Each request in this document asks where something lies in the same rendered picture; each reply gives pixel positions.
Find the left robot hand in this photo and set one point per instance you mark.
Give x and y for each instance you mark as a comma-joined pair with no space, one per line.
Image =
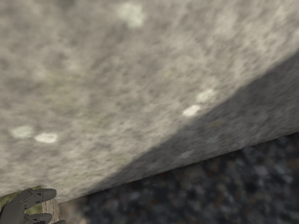
13,212

